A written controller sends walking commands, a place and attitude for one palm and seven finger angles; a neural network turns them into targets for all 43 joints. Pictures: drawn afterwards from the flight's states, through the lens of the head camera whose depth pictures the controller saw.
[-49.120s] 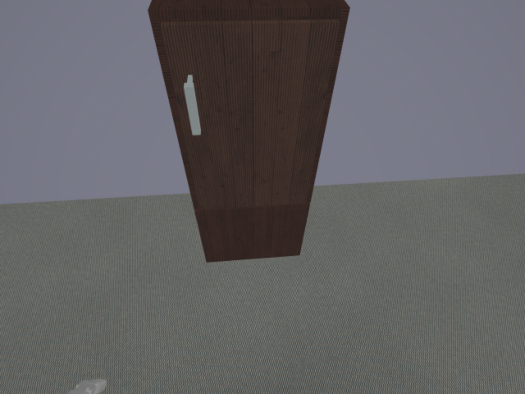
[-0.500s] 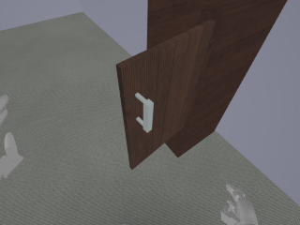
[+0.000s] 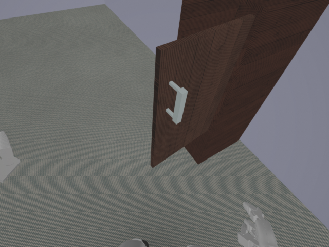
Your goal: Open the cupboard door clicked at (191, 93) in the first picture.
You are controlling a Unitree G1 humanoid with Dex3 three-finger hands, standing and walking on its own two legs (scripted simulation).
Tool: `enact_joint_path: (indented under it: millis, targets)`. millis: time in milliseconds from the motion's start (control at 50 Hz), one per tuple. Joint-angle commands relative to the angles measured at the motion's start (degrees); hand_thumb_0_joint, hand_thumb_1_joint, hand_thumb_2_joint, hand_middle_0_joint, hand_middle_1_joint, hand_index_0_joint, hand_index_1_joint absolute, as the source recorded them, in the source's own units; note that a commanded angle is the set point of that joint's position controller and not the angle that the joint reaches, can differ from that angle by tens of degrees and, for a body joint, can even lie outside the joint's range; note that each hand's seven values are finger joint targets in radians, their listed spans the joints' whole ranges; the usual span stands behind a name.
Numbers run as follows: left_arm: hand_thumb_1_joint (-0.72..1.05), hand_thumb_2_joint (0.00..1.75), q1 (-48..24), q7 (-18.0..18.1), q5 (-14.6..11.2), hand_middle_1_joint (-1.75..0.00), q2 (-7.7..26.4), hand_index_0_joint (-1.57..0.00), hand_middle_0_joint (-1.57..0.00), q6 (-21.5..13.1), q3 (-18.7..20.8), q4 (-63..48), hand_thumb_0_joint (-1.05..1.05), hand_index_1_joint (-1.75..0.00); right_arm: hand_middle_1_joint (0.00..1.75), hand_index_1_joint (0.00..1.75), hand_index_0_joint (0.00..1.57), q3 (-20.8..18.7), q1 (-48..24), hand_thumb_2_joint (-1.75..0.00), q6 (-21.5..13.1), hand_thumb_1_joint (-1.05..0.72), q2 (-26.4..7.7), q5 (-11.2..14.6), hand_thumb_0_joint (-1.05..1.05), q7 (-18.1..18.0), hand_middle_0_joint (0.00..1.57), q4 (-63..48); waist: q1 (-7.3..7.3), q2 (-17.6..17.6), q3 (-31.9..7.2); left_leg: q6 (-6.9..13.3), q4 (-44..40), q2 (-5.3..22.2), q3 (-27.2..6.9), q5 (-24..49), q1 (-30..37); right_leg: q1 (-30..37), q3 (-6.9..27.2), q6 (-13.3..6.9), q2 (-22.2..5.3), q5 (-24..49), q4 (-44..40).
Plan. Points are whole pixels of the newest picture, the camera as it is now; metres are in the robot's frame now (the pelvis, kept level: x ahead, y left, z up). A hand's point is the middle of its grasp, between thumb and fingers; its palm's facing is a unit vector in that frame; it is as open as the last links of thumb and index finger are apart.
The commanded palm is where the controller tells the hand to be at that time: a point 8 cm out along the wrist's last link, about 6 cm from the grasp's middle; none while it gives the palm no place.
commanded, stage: step back with the hand held close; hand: left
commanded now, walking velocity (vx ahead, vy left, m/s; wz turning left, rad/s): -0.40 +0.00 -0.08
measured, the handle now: (174, 103) +0.49 +0.01 +0.05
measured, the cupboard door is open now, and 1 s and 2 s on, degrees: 96 96 96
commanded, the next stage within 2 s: stop stepping back and stand still in 0.12 s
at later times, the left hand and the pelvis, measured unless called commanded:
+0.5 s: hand (16, 217) +0.14 +0.23 +0.16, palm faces +0.33 -0.84 -0.44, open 7.4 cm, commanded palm +0.08 +0.27 +0.18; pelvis -0.09 -0.02 +0.00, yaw -5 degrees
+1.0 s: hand out of the picture +0.09 +0.23 +0.17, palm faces +0.39 -0.83 -0.41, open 7.4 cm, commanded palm none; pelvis -0.14 -0.02 +0.00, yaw -3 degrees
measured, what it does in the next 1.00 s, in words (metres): walks backwards: right foot, then left foot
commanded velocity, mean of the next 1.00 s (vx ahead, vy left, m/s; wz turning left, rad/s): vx -0.01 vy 0.02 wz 0.00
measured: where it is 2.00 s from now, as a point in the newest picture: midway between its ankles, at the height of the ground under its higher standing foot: outside the picture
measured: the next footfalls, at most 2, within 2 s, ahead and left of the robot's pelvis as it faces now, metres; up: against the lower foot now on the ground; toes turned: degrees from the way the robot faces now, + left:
right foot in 0.24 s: -0.15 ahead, -0.13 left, +0.00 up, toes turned -3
left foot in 0.40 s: -0.01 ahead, +0.09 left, +0.00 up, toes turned -6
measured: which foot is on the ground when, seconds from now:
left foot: down 0.00-0.28, up 0.30-0.38, down 0.40-1.00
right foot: up 0.00-0.22, down 0.24-1.00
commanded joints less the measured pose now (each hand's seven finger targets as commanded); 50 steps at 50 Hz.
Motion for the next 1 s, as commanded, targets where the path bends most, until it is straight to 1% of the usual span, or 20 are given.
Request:
enact_joint_path:
  millis: [0, 60, 140, 180, 220, 240, 260, 320, 400, 440, 520, 600, 660, 700, 780, 820, 880, 920, 960, 980]
  targets:
    - [0.9, 0.9, 3.8, 1.3, -1.2, -0.3, 7.3, -0.2, -0.2, -4.2, 4.6, -16.8, 0.0, -0.3, 0.3, 0.3, 0.2, -3.3, -3.5, -0.9, -4.8, -0.9, -8.3, -0.4, 0.0, 0.9, 0.2, -7.4, 0.35, 11.1, -13.3, 4.4, -18.0, 15.4, -13.5, -5.6, 9.5, 3.1, -0.5, -0.6, -1.0, -6.5, 2.5]
    - [0.9, 0.9, 2.4, 1.3, -1.7, -0.3, 8.3, -0.2, -0.2, -3.5, 3.9, -17.5, 0.0, -0.3, 0.3, 0.3, 0.2, -2.9, -3.5, -0.9, -5.1, -0.9, -8.3, -0.7, 0.0, 1.0, 0.2, -6.6, 0.05, 14.8, -13.7, 2.1, -20.8, 13.8, -10.6, -5.3, 13.7, 5.6, -2.8, -1.1, 0.2, -8.1, -6.6]
    - [0.9, 0.9, 2.2, 0.5, -3.1, -0.3, 10.5, -0.2, -0.2, -4.0, 5.5, -15.0, 0.0, -0.3, 0.3, 0.3, 0.2, -2.6, -3.1, -0.9, -3.7, -0.9, -8.0, -1.2, 0.0, 0.9, 0.2, -6.3, 0.22, 13.7, -16.4, -1.8, -19.0, 12.3, -6.4, 2.5, 16.7, 13.0, -4.3, -2.8, -0.3, -1.5, -27.1]
    - [0.9, 0.9, 2.3, -0.6, -3.7, -0.3, 12.5, -0.2, -0.2, -4.9, 6.7, -15.3, 0.0, -0.3, 0.3, 0.3, 0.2, -2.4, -3.7, -0.9, -2.0, -0.9, -7.8, -0.8, 0.0, 1.2, 0.2, -7.2, 0.19, 9.7, -16.3, -3.8, -12.7, 9.7, -2.7, 8.7, 19.8, 12.1, -1.8, -3.8, -3.4, 6.6, -36.4]
    - [0.9, 0.9, 2.7, -0.3, -3.9, -0.3, 15.5, -0.2, -0.2, -5.6, 9.4, -14.2, 0.0, -0.3, 0.3, 0.3, 0.2, -1.7, -4.6, -0.9, -1.1, -0.9, -7.1, -0.3, 0.0, 0.8, 0.2, -7.8, -0.32, -1.1, -14.7, -5.5, -0.2, 3.9, 2.6, -3.0, 21.7, 2.2, 4.8, -5.6, -13.1, 13.8, -39.1]
    - [0.9, 0.9, 2.7, 0.3, -3.6, -0.3, 15.2, -0.2, -0.2, -5.4, 9.4, -13.5, 0.0, -0.3, 0.3, 0.3, 0.2, -1.3, -4.1, -0.9, -1.1, -0.9, -6.8, -0.1, 0.0, 0.7, 0.2, -7.7, -0.5, -2.6, -14.1, -5.7, 5.1, 1.3, 4.2, -5.1, 20.7, 0.3, 5.1, -5.7, -16.0, 19.1, -39.2]
    - [0.9, 0.9, 3.0, 0.2, -3.8, -0.3, 15.0, -0.2, -0.2, -4.7, 8.9, -14.1, 0.0, -0.3, 0.3, 0.3, 0.2, -2.0, -5.4, -0.9, -1.2, -0.9, -7.5, 1.2, 0.0, 0.5, 0.2, -8.2, 0.52, -10.8, -14.7, -5.2, 12.2, -1.3, 2.5, -8.5, 16.1, 2.5, 5.8, -4.7, -16.6, 25.0, -36.5]
    - [0.9, 0.9, 7.9, 0.1, -2.7, -0.3, 11.7, -0.2, -0.2, -1.3, 7.6, -9.5, 0.0, -0.3, 0.3, 0.3, 0.2, -0.4, -4.7, -0.9, -0.4, -0.9, -6.7, 1.2, 0.0, -0.4, 0.2, -9.1, -1.05, -4.8, -9.9, -3.6, 7.7, 0.3, 0.4, -4.0, 7.1, 10.0, 3.4, -5.1, -15.3, 37.3, -29.2]
    - [0.9, 0.9, 1.3, 0.4, -1.9, -0.3, 11.1, -0.2, -0.2, -2.1, 5.6, -5.2, 0.0, -0.3, 0.3, 0.3, 0.2, -1.6, -1.9, -0.9, -2.7, -0.9, -9.6, 1.6, 0.0, -1.6, 0.2, -7.7, -1.07, 0.5, -4.6, -1.6, -3.3, 4.0, -3.0, 8.1, 16.8, 5.4, 0.8, -0.4, -8.3, 20.2, -30.4]
    - [0.9, 0.9, 1.4, 0.2, -1.7, -0.3, 11.3, -0.2, -0.2, -2.7, 5.1, -7.5, 0.0, -0.3, 0.3, 0.3, 0.2, -0.9, -1.4, -0.9, -3.3, -0.9, -9.0, 1.0, 0.0, -1.6, 0.2, -7.6, -1.12, 6.0, -7.5, -0.8, -7.0, 5.4, -7.1, 8.8, 17.4, 7.5, -2.4, -0.3, -5.8, 14.1, -27.9]
    - [0.9, 0.9, 1.8, 0.3, -1.2, -0.3, 10.1, -0.2, -0.2, -3.4, 4.5, -9.9, 0.0, -0.3, 0.3, 0.3, 0.2, -1.1, -2.9, -0.9, -4.8, -0.9, -9.2, 0.6, 0.0, -1.6, 0.2, -8.0, -0.44, 9.5, -2.9, -2.3, -20.0, 5.7, -10.5, -22.7, 6.5, 12.0, -3.4, -1.9, -2.9, -2.2, -30.0]
    - [0.9, 0.9, 5.8, 0.5, -1.1, -0.3, 10.4, -0.2, -0.2, -3.6, 5.9, -10.6, 0.0, -0.3, 0.3, 0.3, 0.2, -1.6, -2.1, -0.9, -5.1, -0.9, -8.3, 0.4, 0.0, -1.2, 0.2, -8.3, -0.19, 7.4, -6.2, -4.0, -15.4, 2.5, -5.1, -18.0, 7.6, 13.7, -3.1, -3.3, -3.8, -3.6, -33.8]
    - [0.9, 0.9, 6.7, 0.6, -1.8, -0.3, 10.8, -0.2, -0.2, -3.3, 6.5, -8.8, 0.0, -0.3, 0.3, 0.3, 0.2, -2.2, -1.3, -0.9, -4.7, -0.9, -8.4, 0.3, 0.0, -1.0, 0.2, -6.9, -0.68, -1.4, -7.0, -4.5, 0.0, 0.2, -1.5, -7.8, 17.6, 1.2, 4.3, -5.8, -10.2, -5.3, -40.6]
    - [0.9, 0.9, 3.7, 0.7, -1.6, -0.3, 8.8, -0.2, -0.2, -2.8, 4.4, -7.3, 0.0, -0.3, 0.3, 0.3, 0.2, -2.1, -1.0, -0.9, -4.5, -0.9, -8.3, 0.5, 0.0, -1.3, 0.2, -5.9, -1.27, -2.1, -4.8, -4.1, 4.3, 0.7, -2.0, -5.0, 17.8, -2.0, 5.8, -6.4, -11.8, -0.9, -39.6]
    - [0.9, 0.9, -5.5, 0.2, -1.0, -0.3, 8.6, -0.2, -0.2, -3.0, 1.9, -5.4, 0.0, -0.3, 0.3, 0.3, 0.2, -1.7, -1.7, -0.9, -5.4, -0.9, -8.9, 0.8, 0.0, -2.2, 0.2, -5.2, -1.91, 2.9, -0.2, -3.9, -2.1, 2.4, -5.1, -7.1, 19.6, -3.4, 2.0, -3.4, -7.5, -2.8, -35.7]
    - [0.9, 0.9, -6.9, -0.1, -0.7, -0.3, 8.3, -0.2, -0.2, -3.1, 1.5, -4.3, 0.0, -0.3, 0.3, 0.3, 0.2, -1.3, -2.6, -0.9, -5.5, -0.9, -8.9, 0.8, 0.0, -2.5, 0.2, -5.7, -1.68, 6.3, 2.9, -3.7, -8.8, 4.0, -8.7, -16.7, 15.8, -2.4, 0.3, -2.4, -4.6, -8.0, -33.5]
    - [0.9, 0.9, -6.3, 0.1, 0.0, -0.3, 9.3, -0.2, -0.2, -3.2, 3.7, -7.0, 0.0, -0.3, 0.3, 0.3, 0.2, -0.6, -3.3, -0.9, -5.8, -0.9, -8.0, 0.0, 0.0, -2.5, 0.2, -6.7, -0.06, 11.3, 1.2, -2.6, -26.3, 7.0, -15.8, -33.7, 3.3, 11.7, -3.5, -1.8, -0.1, -5.8, -24.7]
    - [0.9, 0.9, -2.5, 0.1, 0.0, -0.3, 9.1, -0.2, -0.2, -3.1, 4.2, -8.3, 0.0, -0.3, 0.3, 0.3, 0.2, -0.8, -3.1, -0.9, -5.8, -0.9, -7.3, 0.0, 0.0, -1.8, 0.2, -7.5, 0.73, 12.3, -3.1, -3.3, -27.0, 6.4, -13.2, -31.6, 1.2, 18.7, -4.3, -2.6, 0.2, -4.0, -24.2]
    - [0.9, 0.9, 3.4, 0.0, -0.4, -0.3, 10.3, -0.2, -0.2, -2.9, 5.9, -9.2, 0.0, -0.3, 0.3, 0.3, 0.2, -1.0, -2.6, -0.9, -5.6, -0.9, -6.5, 0.0, 0.0, -1.2, 0.2, -8.0, 0.96, 8.5, -7.1, -4.4, -18.8, 2.3, -6.1, -20.9, 6.0, 18.5, -2.4, -3.6, -2.4, -2.4, -32.5]
    - [0.9, 0.9, 4.7, -0.2, -0.7, -0.3, 9.7, -0.2, -0.2, -2.8, 5.1, -10.0, 0.0, -0.3, 0.3, 0.3, 0.2, -0.9, -2.6, -0.9, -5.2, -0.9, -5.9, 0.1, 0.0, -0.7, 0.2, -8.2, 0.47, 2.4, -8.1, -4.9, -10.1, -0.1, -2.1, -13.3, 10.5, 13.9, 1.2, -4.8, -6.0, -2.8, -37.2]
